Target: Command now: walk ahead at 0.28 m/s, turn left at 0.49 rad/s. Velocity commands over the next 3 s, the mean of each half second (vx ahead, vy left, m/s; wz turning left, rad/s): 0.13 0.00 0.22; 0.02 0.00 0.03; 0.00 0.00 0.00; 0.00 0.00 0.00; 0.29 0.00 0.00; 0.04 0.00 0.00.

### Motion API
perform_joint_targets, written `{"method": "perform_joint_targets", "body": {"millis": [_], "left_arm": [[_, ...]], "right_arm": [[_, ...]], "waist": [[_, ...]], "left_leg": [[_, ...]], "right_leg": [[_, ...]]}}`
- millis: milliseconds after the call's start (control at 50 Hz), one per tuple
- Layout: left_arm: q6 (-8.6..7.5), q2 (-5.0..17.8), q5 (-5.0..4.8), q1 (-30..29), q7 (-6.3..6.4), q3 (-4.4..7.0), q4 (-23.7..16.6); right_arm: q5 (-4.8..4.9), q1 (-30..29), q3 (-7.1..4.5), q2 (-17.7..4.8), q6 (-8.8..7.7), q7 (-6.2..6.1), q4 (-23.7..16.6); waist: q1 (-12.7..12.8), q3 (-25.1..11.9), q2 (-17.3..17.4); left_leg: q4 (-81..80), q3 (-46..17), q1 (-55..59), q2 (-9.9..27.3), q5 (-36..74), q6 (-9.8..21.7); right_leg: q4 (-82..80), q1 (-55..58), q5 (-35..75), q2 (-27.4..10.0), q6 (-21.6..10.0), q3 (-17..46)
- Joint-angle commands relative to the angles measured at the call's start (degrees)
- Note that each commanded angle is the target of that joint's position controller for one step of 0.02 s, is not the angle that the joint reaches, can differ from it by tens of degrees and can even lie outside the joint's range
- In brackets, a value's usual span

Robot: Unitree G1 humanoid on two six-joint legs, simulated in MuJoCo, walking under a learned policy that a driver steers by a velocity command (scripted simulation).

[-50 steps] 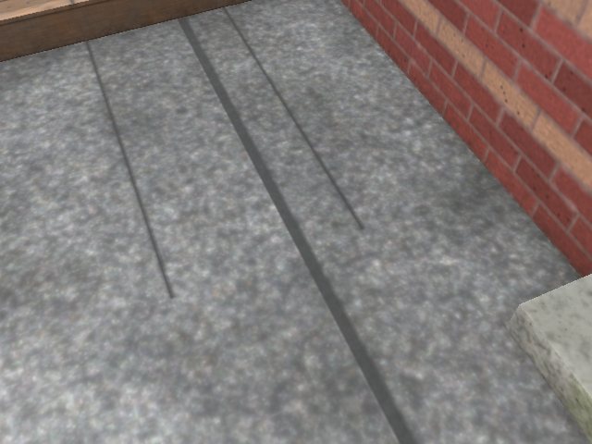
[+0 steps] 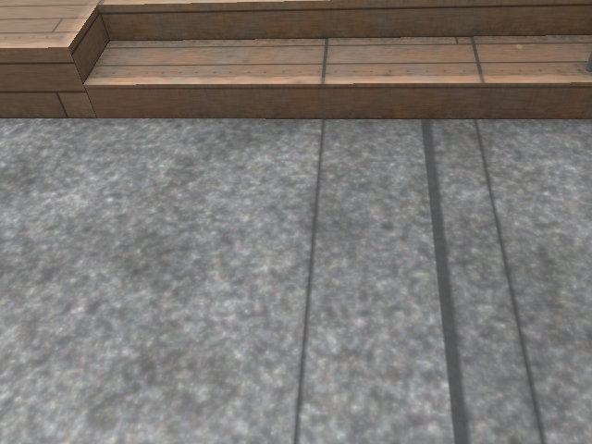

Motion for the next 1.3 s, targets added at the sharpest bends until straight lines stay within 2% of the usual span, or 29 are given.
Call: {"method": "perform_joint_targets", "body": {"millis": [20,60,120,180,200,220,240,260,280,300,320,340,360,380,400,420,480,500,520,540,560,580,600,620,680,760,840,1040,1300], "left_arm": [[-0.57,7.6,0.7,-2.3,0.42,1.48,-3.1],[0.2,8.2,0.27,-1.6,0.5,1.6,-1.9],[1.27,9.6,-0.95,-0.8,0.43,1.82,-0.3],[1.57,11.3,-1.96,0.5,-0.05,2.21,1.2],[1.57,11.5,-2.37,0.2,-0.13,2.26,1.4],[1.52,11.3,-2.8,-0.7,-0.13,2.18,1.5],[1.28,10.3,-2.87,-0.1,-0.21,1.85,2.1],[0.56,8.4,-1.68,1.4,-0.32,1.11,1.9],[-0.41,3.3,1.1,5.1,-1.1,-1.16,0.3],[-0.07,4.0,0.08,6.9,-1.69,-1.58,2.3],[0.88,8.3,-1.61,3.0,-1.77,-0.17,1.9],[1.72,7.4,-1.93,-0.6,-1.44,-0.33,1.2],[2.81,6.7,-1.25,-1.6,-0.74,-0.38,1.5],[3.87,6.5,-0.65,-1.1,0.0,-0.25,1.6],[4.57,5.5,-0.49,0.2,0.45,-0.46,2.3],[4.86,4.4,-0.25,1.7,0.69,-0.71,3.0],[4.97,3.2,-0.07,2.0,0.59,-0.95,3.8],[4.86,2.8,0.3,1.8,0.37,-1.05,3.9],[4.8,2.9,1.18,0.7,0.15,-1.08,3.4],[4.7,4.7,1.87,-1.1,0.15,-0.93,2.1],[4.72,8.9,1.14,-4.4,0.56,-0.06,0.9],[4.52,7.1,0.8,-6.6,0.47,-0.28,1.2],[4.14,5.0,1.04,-7.6,0.39,-0.9,1.1],[3.69,4.2,1.13,-7.7,0.33,-1.15,1.4],[2.4,3.9,0.24,-5.4,0.19,-1.31,2.5],[2.35,3.7,-0.02,-4.5,0.28,-1.32,3.6],[2.57,3.3,-0.23,-4.8,0.09,-1.33,4.9],[2.8,2.9,-0.48,-4.9,-0.23,-1.18,9.3],[3.18,2.6,-0.47,-3.5,0.25,-1.37,14.3]], "right_arm": [[-0.25,-3.9,-0.9,-2.3,-0.91,0.35,-4.7],[-0.14,-5.9,-0.23,-0.5,-0.81,0.5,-5.2],[-0.15,-9.8,0.74,1.7,-0.85,1.34,-5.9],[0.0,-11.3,0.13,0.0,-1.16,2.04,-6.0],[-0.01,-10.5,-0.15,-0.6,-1.36,2.13,-5.8],[-0.15,-7.8,-0.59,-1.2,-1.59,2.07,-4.8],[-0.44,-3.8,-1.27,-2.6,-1.82,1.64,-3.3],[-1.18,0.6,-2.13,-6.2,-1.84,0.8,-2.6],[-3.33,4.4,-2.25,-10.1,-1.32,-0.16,-2.7],[-2.14,5.2,-0.73,-4.9,-0.93,-0.04,-1.0],[-1.47,2.5,0.04,-2.5,-0.73,0.45,-1.1],[-1.05,-1.4,0.52,-1.1,-0.84,0.57,-0.8],[-0.81,-5.1,0.71,-1.1,-0.87,0.68,-0.8],[-0.94,-8.2,0.29,-2.3,-0.68,0.61,-0.9],[-1.5,-9.7,-0.26,-3.7,-0.37,0.51,-0.7],[-1.81,-10.0,-0.31,-3.5,-0.23,0.33,-0.4],[-1.57,-11.0,0.41,-1.1,0.0,-0.07,0.8],[-1.38,-11.3,0.74,-0.3,0.12,-0.13,1.3],[-1.39,-9.8,1.29,1.3,0.14,-0.09,2.5],[-1.71,-7.5,1.64,2.2,0.14,-0.06,4.0],[-1.76,-4.6,1.33,1.5,0.15,-0.04,4.4],[-1.74,-5.5,1.3,1.4,0.25,-0.39,4.7],[-1.52,-6.4,0.94,0.4,0.26,-0.77,5.1],[-1.43,-6.3,0.72,0.2,0.33,-1.15,5.7],[-1.56,-5.0,0.51,0.2,0.27,-1.4,7.6],[-1.01,-4.3,0.4,0.5,0.02,-1.44,10.2],[-0.79,-3.3,0.19,0.2,0.41,-1.86,13.1],[-0.59,-2.6,-0.03,-0.6,1.52,-3.14,19.5],[-0.58,-2.8,0.43,-0.2,1.54,-3.51,25.5]], "waist": [[-0.5,4.9,-10.0],[0.2,4.0,-10.2],[1.5,3.0,-11.3],[1.8,1.9,-12.1],[1.1,1.4,-12.3],[-0.9,0.2,-11.7],[-2.8,-1.9,-10.1],[-4.3,-6.7,-6.3],[-3.5,-15.7,7.5],[-4.1,-24.0,10.9],[-4.8,-18.0,5.8],[-3.7,-12.0,3.8],[-2.3,-7.5,1.7],[-0.6,-5.1,2.8],[0.4,-3.7,4.2],[0.7,-3.9,4.9],[1.0,-4.3,5.2],[1.4,-3.7,4.8],[1.2,-2.5,3.6],[0.0,0.4,0.7],[-3.4,3.6,-6.8],[-3.4,4.9,-10.9],[-3.1,6.6,-11.0],[-3.0,6.4,-10.5],[-2.1,4.2,-7.3],[-1.6,1.6,-4.5],[-1.7,1.1,-3.0],[-2.2,2.4,-3.3],[-2.3,4.3,-3.5]], "left_leg": [[4.1,0.8,-11.2,3.5,5.1,-2.8],[-2.0,2.8,-7.6,3.5,7.3,-3.7],[-15.1,5.6,0.5,3.6,11.1,-3.1],[-23.0,7.3,5.9,2.2,10.6,-1.2],[-26.3,7.3,7.8,1.8,10.3,0.0],[-32.0,7.5,12.4,1.0,13.4,1.5],[-37.9,8.0,20.0,-0.1,20.0,3.4],[-35.7,2.3,32.4,5.9,39.2,5.8],[-28.4,-15.1,53.9,22.5,66.6,15.8],[-31.7,-22.0,51.7,28.0,61.4,22.7],[-33.9,-16.9,45.2,23.5,52.1,20.2],[-35.0,-13.1,40.1,20.2,44.6,17.0],[-36.8,-10.2,32.9,18.0,39.3,14.7],[-38.9,-7.7,25.6,16.2,34.2,13.2],[-40.4,-5.7,19.9,14.7,31.2,12.9],[-40.9,-4.7,17.8,14.1,28.3,13.0],[-41.0,-3.5,15.0,13.1,15.5,11.7],[-40.5,-2.8,13.3,12.0,8.0,10.1],[-40.2,-2.1,11.6,10.1,-0.7,7.2],[-38.7,-1.3,9.8,7.7,-8.3,3.9],[-36.9,1.5,12.1,4.3,-8.1,1.2],[-34.4,3.7,18.9,3.0,-2.5,-0.3],[-32.8,3.8,21.0,3.0,1.0,-0.6],[-32.3,3.6,21.8,3.4,3.0,-0.1],[-32.6,2.7,21.6,4.1,8.5,0.5],[-32.0,2.6,22.9,4.5,14.3,0.1],[-31.7,2.6,24.6,4.8,17.7,-0.2],[-32.9,2.8,27.0,5.2,18.9,-0.6],[-35.2,3.7,26.5,5.0,15.3,-1.1]], "right_leg": [[-10.8,5.8,22.1,-13.0,-8.3,8.5],[-9.6,5.3,30.4,-11.8,-8.7,4.0],[-8.2,4.6,32.2,-10.8,-8.3,0.1],[-5.2,7.0,34.3,-12.6,-8.4,1.6],[-3.3,8.0,35.4,-13.0,-8.1,2.3],[0.1,8.5,36.7,-12.3,-7.1,2.2],[5.6,7.6,38.7,-10.2,-5.5,0.7],[13.7,1.0,30.5,-7.4,-2.4,-1.4],[31.2,-17.7,-5.7,-2.6,2.0,-2.3],[38.5,-17.5,-25.5,-2.2,3.7,4.8],[40.8,-18.6,-24.7,-4.1,4.2,5.8],[39.2,-20.8,-23.4,-5.0,4.2,4.8],[34.7,-19.4,-21.6,-5.6,4.7,4.4],[29.9,-14.7,-18.6,-5.5,5.3,3.7],[27.1,-10.0,-15.6,-4.1,5.7,2.0],[24.4,-6.8,-12.6,-3.4,5.7,1.5],[14.3,0.1,-0.6,-2.6,4.3,0.6],[9.6,3.4,4.3,-1.9,3.4,-0.1],[6.0,5.5,7.1,-2.0,2.4,0.3],[2.1,5.2,8.7,-5.0,0.9,4.2],[0.1,-1.7,0.9,-7.4,-1.4,6.1],[-3.2,-9.9,-11.6,-6.7,-2.6,6.9],[-4.6,-12.4,-14.9,-5.7,-1.9,6.6],[-4.4,-12.2,-12.8,-5.2,-1.0,6.0],[-1.0,-6.7,-2.5,-4.1,-0.1,4.3],[1.2,-2.9,5.6,-3.4,-0.7,3.3],[1.5,-1.7,10.0,-2.9,-1.0,2.7],[-0.3,-0.6,13.6,-2.1,-1.2,2.0],[-2.8,-0.5,9.4,-1.6,-1.2,1.7]]}}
